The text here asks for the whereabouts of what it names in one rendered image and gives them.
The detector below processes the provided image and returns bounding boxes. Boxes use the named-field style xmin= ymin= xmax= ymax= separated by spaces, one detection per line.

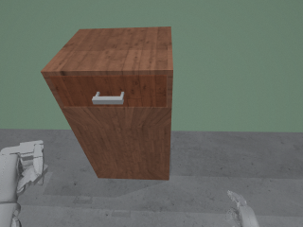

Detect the handle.
xmin=92 ymin=92 xmax=125 ymax=105

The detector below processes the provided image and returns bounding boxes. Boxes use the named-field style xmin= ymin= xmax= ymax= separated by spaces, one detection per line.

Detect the drawer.
xmin=50 ymin=75 xmax=167 ymax=107

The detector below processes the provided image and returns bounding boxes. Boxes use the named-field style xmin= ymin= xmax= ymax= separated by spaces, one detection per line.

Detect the robot left hand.
xmin=0 ymin=140 xmax=48 ymax=202

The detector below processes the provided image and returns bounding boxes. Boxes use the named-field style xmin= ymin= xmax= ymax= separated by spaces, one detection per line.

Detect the cabinet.
xmin=41 ymin=26 xmax=173 ymax=181

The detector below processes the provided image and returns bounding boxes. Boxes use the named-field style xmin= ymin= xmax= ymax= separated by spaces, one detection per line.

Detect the robot right hand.
xmin=223 ymin=190 xmax=259 ymax=227

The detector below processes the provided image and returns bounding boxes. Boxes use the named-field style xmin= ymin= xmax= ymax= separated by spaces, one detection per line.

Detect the left robot forearm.
xmin=0 ymin=201 xmax=22 ymax=227

